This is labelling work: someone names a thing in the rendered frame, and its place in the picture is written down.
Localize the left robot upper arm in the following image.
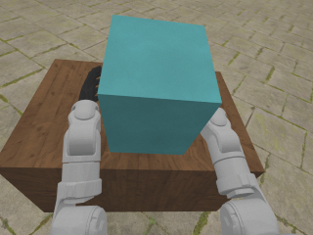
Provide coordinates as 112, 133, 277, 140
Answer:
50, 206, 108, 235

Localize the robot left forearm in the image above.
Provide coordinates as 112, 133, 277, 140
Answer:
49, 100, 102, 235

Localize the pedestal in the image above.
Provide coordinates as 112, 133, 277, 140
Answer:
0, 59, 265, 212

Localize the right robot upper arm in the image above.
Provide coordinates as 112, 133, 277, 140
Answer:
220, 198, 298, 235

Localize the robot right forearm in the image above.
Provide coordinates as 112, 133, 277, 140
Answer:
201, 107, 280, 231

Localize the left robot hand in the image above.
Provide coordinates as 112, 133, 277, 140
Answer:
78, 66, 102, 103

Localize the carton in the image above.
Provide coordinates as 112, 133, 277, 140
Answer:
97, 15, 222, 155

